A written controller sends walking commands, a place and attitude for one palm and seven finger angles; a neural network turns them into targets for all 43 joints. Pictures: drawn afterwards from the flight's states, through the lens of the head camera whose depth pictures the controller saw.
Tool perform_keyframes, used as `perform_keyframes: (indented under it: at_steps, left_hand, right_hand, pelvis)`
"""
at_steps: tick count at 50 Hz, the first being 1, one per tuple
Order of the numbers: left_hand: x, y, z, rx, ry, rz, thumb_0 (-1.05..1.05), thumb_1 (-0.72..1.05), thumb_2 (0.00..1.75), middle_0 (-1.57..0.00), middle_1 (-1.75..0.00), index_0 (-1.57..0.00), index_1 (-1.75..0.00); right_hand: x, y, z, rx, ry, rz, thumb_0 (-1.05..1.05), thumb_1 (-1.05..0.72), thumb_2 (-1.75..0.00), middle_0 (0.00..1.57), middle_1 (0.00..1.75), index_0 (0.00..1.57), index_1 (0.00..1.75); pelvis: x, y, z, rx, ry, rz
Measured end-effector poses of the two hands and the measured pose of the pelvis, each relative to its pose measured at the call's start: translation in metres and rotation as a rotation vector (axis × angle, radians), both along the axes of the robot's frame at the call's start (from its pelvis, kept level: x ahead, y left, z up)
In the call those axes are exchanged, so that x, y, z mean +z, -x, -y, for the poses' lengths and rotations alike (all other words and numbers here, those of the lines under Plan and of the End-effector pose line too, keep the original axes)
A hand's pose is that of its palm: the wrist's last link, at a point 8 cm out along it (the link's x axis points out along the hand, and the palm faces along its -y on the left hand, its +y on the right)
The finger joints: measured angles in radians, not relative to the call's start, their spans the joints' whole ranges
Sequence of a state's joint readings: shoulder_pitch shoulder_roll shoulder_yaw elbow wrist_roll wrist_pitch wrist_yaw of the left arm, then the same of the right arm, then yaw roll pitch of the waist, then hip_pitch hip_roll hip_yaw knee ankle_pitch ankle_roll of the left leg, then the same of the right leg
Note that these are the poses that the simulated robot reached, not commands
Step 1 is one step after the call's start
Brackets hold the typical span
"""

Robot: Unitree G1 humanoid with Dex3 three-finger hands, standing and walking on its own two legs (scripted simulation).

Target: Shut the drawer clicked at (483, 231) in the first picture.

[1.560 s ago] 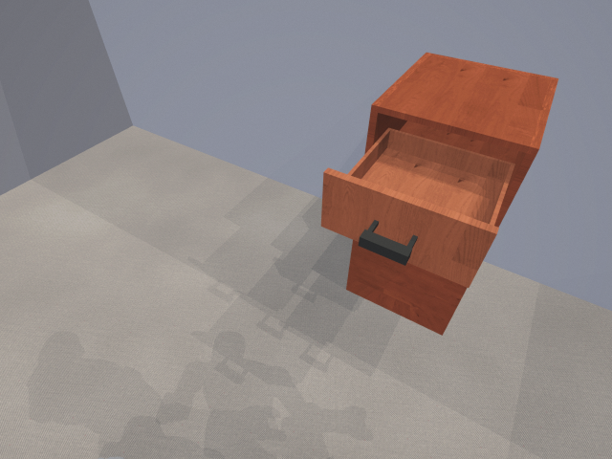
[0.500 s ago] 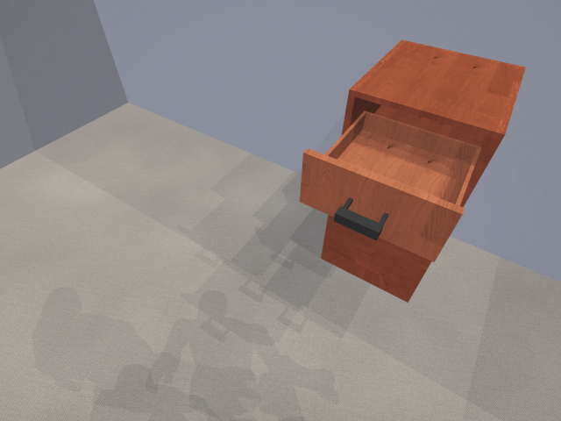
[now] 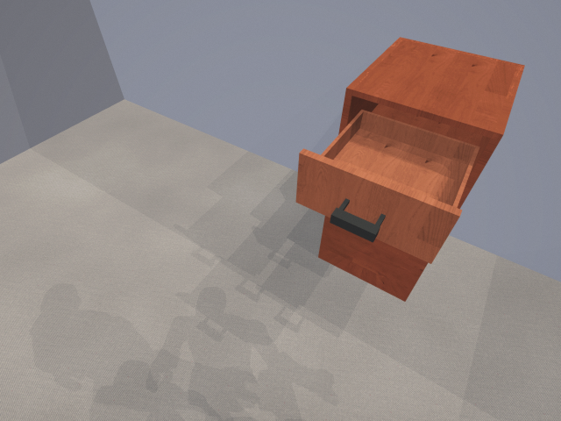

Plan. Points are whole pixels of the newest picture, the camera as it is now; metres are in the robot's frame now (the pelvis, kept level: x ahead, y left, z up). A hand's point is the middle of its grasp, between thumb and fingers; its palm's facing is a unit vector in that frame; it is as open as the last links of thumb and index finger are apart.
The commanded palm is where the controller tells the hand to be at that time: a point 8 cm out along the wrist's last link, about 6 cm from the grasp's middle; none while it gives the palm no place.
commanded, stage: turn to face it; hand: left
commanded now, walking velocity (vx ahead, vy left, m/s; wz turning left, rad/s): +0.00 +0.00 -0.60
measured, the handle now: (358, 217) +0.55 -0.14 -0.07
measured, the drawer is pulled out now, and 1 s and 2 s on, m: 0.30 0.30 0.30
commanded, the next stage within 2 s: take the last steps up to it in 0.96 s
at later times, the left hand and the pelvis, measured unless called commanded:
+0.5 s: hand out of the picture +0.06 +0.17 -0.18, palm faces -0.18 -0.94 -0.29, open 7.4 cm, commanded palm none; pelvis -0.02 -0.03 -0.03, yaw -13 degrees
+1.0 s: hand out of the picture +0.10 +0.18 -0.19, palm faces -0.33 -0.92 -0.22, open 7.4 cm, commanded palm none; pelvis -0.02 +0.02 -0.01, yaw -24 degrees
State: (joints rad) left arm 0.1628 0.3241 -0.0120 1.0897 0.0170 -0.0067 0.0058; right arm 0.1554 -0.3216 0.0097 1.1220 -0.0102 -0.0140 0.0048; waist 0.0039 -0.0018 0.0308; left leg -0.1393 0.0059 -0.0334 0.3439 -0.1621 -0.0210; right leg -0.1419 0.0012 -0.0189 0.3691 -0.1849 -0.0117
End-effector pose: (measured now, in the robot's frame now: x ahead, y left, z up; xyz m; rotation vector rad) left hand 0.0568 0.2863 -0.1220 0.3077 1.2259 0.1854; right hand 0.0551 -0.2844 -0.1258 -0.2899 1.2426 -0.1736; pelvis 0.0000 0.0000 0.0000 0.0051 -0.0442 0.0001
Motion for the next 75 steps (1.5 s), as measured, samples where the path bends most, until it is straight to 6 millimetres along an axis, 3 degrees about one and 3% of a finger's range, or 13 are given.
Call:
perform_keyframes:
  at_steps: [8, 16, 24, 32, 39, 44, 49, 56, 61, 67, 71, 75]
  left_hand:
    - [-0.008, 0.0, 0.01, -0.013, 0.015, -0.035, 0.01, 0.9, 0.9, -0.2, -0.3, -0.2, -0.3]
    - [-0.023, -0.004, 0.033, -0.081, 0.063, -0.073, 0.01, 0.9, 0.9, -0.2, -0.3, -0.2, -0.3]
    - [-0.026, -0.012, 0.066, -0.148, 0.04, -0.047, 0.01, 0.91, 0.9, -0.2, -0.3, -0.2, -0.3]
    - [-0.01, -0.008, 0.088, -0.18, 0.054, -0.069, 0.01, 0.9, 0.9, -0.2, -0.3, -0.2, -0.3]
    - [-0.01, -0.021, 0.089, -0.228, 0.07, -0.05, 0.01, 0.9, 0.9, -0.2, -0.3, -0.2, -0.3]
    - [-0.016, -0.032, 0.079, -0.262, 0.087, -0.039, 0.0, 0.9, 0.9, -0.2, -0.3, -0.2, -0.3]
    - [-0.03, -0.046, 0.06, -0.299, 0.109, -0.041, 0.01, 0.9, 0.9, -0.2, -0.3, -0.2, -0.3]
    - [-0.031, -0.072, 0.044, -0.366, 0.123, -0.044, 0.01, 0.91, 0.9, -0.2, -0.3, -0.2, -0.3]
    - [-0.029, -0.082, 0.047, -0.427, 0.13, -0.076, 0.01, 0.91, 0.9, -0.2, -0.3, -0.19, -0.3]
    - [-0.027, -0.107, 0.087, -0.523, 0.149, -0.1, 0.01, 0.91, 0.9, -0.19, -0.3, -0.19, -0.3]
    - [-0.024, -0.133, 0.137, -0.589, 0.175, -0.063, 0.01, 0.91, 0.9, -0.19, -0.3, -0.19, -0.3]
    - [-0.027, -0.159, 0.191, -0.624, 0.201, 0.027, 0.01, 0.91, 0.9, -0.19, -0.3, -0.19, -0.3]
  right_hand:
    - [-0.007, 0.004, -0.01, -0.052, -0.015, 0.023, 0.01, -0.91, -0.9, 0.2, 0.3, 0.2, 0.3]
    - [-0.023, 0.04, -0.027, -0.158, -0.068, 0.012, 0.01, -0.91, -0.9, 0.2, 0.3, 0.2, 0.3]
    - [-0.05, 0.071, -0.008, -0.266, -0.115, -0.005, 0.01, -0.91, -0.9, 0.21, 0.3, 0.2, 0.3]
    - [-0.026, 0.076, 0.011, -0.316, -0.091, 0.034, 0.01, -0.91, -0.9, 0.2, 0.3, 0.2, 0.3]
    - [-0.015, 0.079, 0.012, -0.361, -0.056, 0.074, 0.01, -0.91, -0.9, 0.2, 0.3, 0.2, 0.3]
    - [-0.007, 0.08, -0.003, -0.386, -0.04, 0.099, 0.01, -0.91, -0.9, 0.2, 0.3, 0.2, 0.3]
    - [-0.002, 0.088, -0.03, -0.421, -0.013, 0.126, 0.01, -0.91, -0.9, 0.2, 0.3, 0.2, 0.3]
    - [0.007, 0.133, -0.079, -0.486, -0.017, 0.042, 0.01, -0.91, -0.9, 0.2, 0.3, 0.2, 0.3]
    - [0.007, 0.166, -0.102, -0.568, -0.041, -0.01, 0.01, -0.91, -0.9, 0.21, 0.3, 0.2, 0.3]
    - [0.006, 0.216, -0.124, -0.686, -0.085, -0.118, 0.01, -0.91, -0.9, 0.21, 0.3, 0.2, 0.3]
    - [0.004, 0.251, -0.134, -0.756, -0.138, -0.233, 0.01, -0.91, -0.9, 0.21, 0.3, 0.2, 0.3]
    - [-0.009, 0.276, -0.133, -0.798, -0.204, -0.338, 0.01, -0.91, -0.9, 0.2, 0.3, 0.2, 0.3]
  pelvis:
    - [-0.004, 0.002, -0.001, -0.057, -0.003, -0.007]
    - [-0.015, 0.011, 0.001, -0.135, -0.026, -0.019]
    - [-0.029, 0.02, 0.024, -0.229, -0.032, -0.015]
    - [-0.009, 0.027, 0.033, -0.284, -0.039, -0.04]
    - [-0.006, 0.027, 0.026, -0.339, -0.031, -0.054]
    - [-0.007, 0.027, 0.012, -0.377, -0.019, -0.06]
    - [-0.012, 0.025, -0.011, -0.414, 0.003, -0.068]
    - [-0.004, 0.022, -0.029, -0.462, 0.015, -0.059]
    - [0.0, 0.015, -0.03, -0.514, 0.017, -0.066]
    - [0.002, 0.008, -0.015, -0.547, 0.014, -0.076]
    - [0.0, 0.003, 0.006, -0.556, 0.008, -0.081]
    - [-0.013, -0.004, 0.036, -0.551, -0.011, -0.073]
